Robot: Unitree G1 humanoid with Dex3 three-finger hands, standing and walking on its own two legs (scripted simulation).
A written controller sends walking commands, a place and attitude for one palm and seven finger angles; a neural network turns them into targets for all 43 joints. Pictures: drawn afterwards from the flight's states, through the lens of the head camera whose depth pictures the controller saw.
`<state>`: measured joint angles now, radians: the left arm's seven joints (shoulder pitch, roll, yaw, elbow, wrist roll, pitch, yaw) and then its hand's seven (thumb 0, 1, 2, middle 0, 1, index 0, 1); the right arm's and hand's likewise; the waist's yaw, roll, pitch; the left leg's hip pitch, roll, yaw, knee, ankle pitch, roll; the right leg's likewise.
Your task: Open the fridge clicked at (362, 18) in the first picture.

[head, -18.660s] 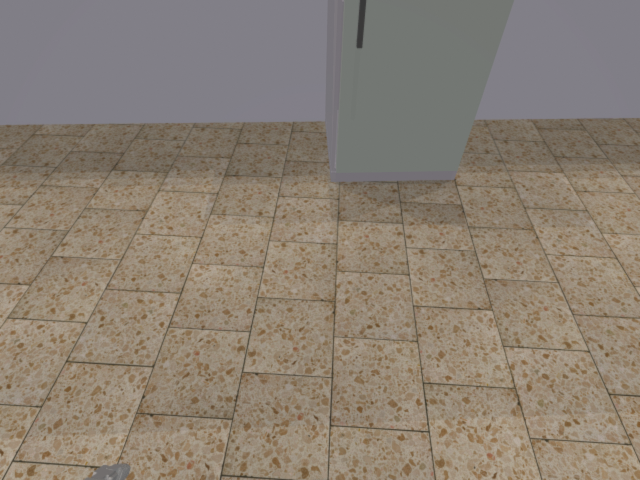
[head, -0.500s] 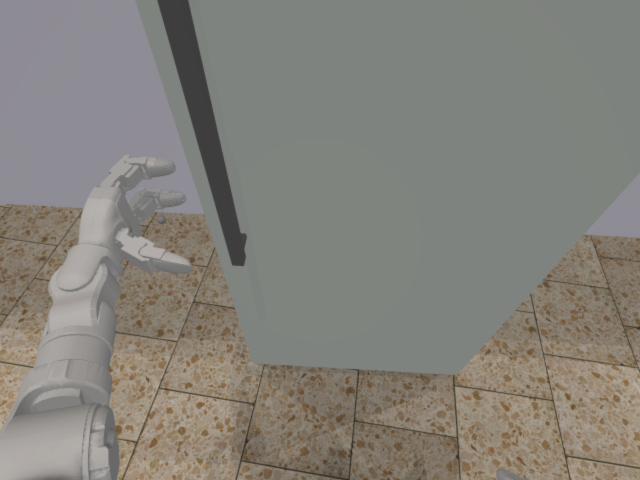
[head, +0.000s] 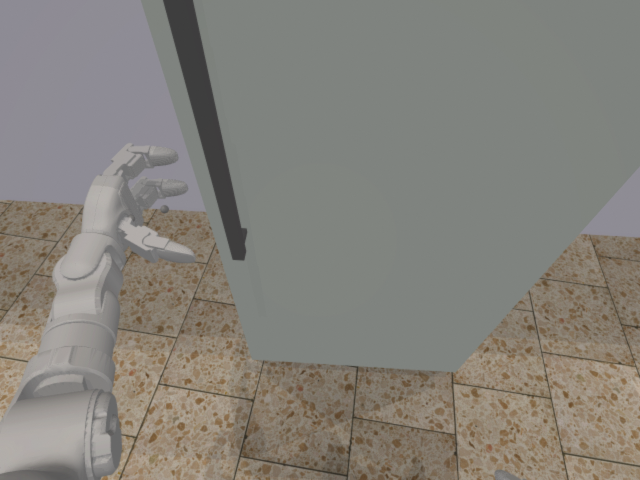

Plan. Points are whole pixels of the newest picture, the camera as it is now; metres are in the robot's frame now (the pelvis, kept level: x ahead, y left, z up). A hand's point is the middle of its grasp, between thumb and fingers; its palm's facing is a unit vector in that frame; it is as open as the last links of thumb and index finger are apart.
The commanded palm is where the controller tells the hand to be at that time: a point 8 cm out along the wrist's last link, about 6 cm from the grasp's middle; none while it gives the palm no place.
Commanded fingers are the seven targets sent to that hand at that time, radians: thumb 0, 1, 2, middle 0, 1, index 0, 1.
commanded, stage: feel for the door with the fingertips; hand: left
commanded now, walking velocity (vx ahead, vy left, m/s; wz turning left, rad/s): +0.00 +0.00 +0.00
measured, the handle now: (220, 151) +0.48 +0.13 +0.15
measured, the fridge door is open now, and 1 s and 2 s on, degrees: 0 0 0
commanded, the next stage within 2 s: slide the fingers in behind the handle in 0.90 s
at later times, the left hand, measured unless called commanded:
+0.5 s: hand (193, 205) +0.43 +0.16 +0.11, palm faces -0.05 -1.00 -0.01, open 14.0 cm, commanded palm +0.40 +0.21 +0.11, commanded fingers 0.00 -0.50 0.30 -0.30 -1.20 -0.30 -1.20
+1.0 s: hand (202, 200) +0.44 +0.15 +0.11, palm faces -0.05 -1.00 -0.02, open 13.7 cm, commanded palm +0.42 +0.20 +0.11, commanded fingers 0.00 -0.50 0.30 -0.30 -1.20 -0.30 -1.20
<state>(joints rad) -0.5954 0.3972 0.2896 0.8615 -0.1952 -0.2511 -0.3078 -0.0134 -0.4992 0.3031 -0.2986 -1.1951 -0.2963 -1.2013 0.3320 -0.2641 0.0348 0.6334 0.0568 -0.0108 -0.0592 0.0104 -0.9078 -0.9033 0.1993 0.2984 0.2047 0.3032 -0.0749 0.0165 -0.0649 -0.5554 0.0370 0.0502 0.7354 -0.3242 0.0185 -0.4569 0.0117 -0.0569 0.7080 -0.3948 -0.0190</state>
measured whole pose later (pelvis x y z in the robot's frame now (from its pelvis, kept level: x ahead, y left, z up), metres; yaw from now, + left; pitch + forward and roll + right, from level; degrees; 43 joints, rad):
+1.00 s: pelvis +0.00 -0.01 +0.00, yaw +0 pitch +8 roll -1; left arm -0.67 0.33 0.23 0.93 -0.16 -0.28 -0.21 -0.01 -0.50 0.30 -0.34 -1.22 -0.33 -1.24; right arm 0.34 -0.26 0.02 0.66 0.05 0.00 -0.04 0.01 -0.91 -0.90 0.20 0.30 0.20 0.30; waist -0.08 0.02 -0.07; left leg -0.56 0.04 0.05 0.74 -0.32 0.01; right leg -0.47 0.02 -0.06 0.72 -0.40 -0.03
